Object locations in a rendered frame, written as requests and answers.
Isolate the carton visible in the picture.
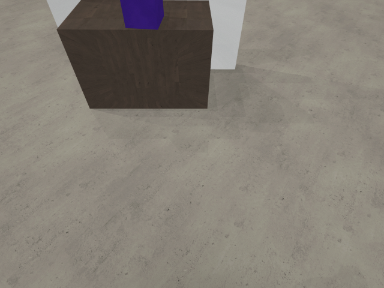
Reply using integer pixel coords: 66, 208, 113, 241
120, 0, 164, 30

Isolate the pedestal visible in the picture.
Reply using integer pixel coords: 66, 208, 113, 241
57, 0, 214, 109

